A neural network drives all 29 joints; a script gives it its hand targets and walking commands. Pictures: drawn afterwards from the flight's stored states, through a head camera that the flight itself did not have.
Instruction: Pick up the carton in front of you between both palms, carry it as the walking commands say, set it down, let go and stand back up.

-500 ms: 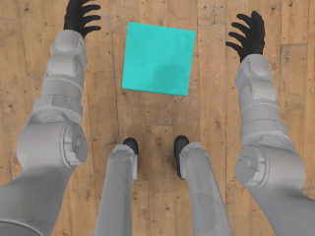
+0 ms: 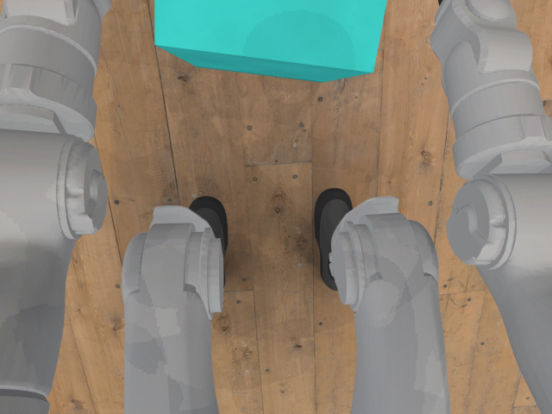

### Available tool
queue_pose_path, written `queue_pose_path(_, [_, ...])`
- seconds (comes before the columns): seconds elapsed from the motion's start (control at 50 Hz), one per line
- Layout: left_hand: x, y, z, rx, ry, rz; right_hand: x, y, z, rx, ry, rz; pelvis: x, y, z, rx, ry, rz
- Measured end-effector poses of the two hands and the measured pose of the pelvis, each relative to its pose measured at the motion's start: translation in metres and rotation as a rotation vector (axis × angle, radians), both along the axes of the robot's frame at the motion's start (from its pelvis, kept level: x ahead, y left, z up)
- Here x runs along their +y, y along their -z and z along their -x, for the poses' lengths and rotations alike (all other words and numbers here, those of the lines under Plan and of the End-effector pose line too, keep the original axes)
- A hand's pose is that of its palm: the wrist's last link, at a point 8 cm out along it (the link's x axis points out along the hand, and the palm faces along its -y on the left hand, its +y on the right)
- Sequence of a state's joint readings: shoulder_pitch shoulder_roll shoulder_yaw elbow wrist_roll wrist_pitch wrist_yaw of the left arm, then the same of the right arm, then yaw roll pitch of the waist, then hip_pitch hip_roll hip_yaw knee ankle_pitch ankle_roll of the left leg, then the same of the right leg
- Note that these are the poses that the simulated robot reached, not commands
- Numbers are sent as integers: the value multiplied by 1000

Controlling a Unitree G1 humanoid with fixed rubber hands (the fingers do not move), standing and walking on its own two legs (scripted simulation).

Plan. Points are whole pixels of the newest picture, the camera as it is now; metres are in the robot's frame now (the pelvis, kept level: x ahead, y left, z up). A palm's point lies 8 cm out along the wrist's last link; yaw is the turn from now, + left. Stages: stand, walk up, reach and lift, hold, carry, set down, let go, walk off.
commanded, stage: reach and lift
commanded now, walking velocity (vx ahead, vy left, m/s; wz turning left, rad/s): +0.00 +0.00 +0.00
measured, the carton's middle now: out of the picture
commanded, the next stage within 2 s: none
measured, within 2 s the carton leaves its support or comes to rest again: leaves its support in 0.92 s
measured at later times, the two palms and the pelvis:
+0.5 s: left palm out of the picture +0.58 +0.17 -0.20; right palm out of the picture +0.54 -0.17 -0.19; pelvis +0.01 +0.00 -0.02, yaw +0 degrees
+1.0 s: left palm out of the picture +0.57 +0.15 -0.18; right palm out of the picture +0.55 -0.15 -0.16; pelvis +0.02 +0.00 -0.02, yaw +0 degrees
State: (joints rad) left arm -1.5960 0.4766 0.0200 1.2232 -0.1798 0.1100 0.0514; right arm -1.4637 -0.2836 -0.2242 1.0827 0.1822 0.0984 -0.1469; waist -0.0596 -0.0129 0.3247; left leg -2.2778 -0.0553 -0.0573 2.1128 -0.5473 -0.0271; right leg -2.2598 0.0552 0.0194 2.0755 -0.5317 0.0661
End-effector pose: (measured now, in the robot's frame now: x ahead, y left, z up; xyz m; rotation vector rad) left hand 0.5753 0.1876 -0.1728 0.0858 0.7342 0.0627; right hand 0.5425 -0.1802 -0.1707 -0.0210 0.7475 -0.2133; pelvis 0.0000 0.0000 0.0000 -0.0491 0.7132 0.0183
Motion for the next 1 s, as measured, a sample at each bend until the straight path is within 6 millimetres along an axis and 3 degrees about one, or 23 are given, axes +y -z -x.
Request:
queue_pose_path(0.1, [-1, 26, 3, 10, 4, -2, 1, 24, 0, 13, -5, -1, 0, 12, -4, -49, 1, -4])
queue_pose_path(0.2, [-6, 31, -5, -12, 20, -2, -2, 31, -4, -1, -1, 2, 1, 20, -10, -64, 1, -4])
queue_pose_path(0.3, [-15, 24, -12, -36, 30, 6, -2, 25, -8, -23, -1, 1, 0, 25, -12, -61, 4, -3])
queue_pose_path(0.48, [-20, 23, -2, -16, 30, 11, 7, 23, -2, -11, -12, -14, -1, 22, -7, -54, 5, -6])
queue_pose_path(0.6, [-34, 22, -2, -16, 48, 23, 30, 22, -5, -20, -44, -44, -1, 19, -2, -76, 5, -6])
queue_pose_path(0.86, [-38, 20, -4, 22, 75, 41, 25, 19, -11, 8, -36, -53, 4, 28, -10, -83, -2, -3])
queue_pose_path(0.94, [-40, 18, 3, 14, 58, 36, 26, 9, -11, -4, -18, -52, 4, 28, -14, -61, 0, -5])
queue_pose_path(1.0, [-42, 4, 8, -8, 35, 41, 28, -7, -7, -30, 28, -32, 3, 25, -15, -42, -1, -8])
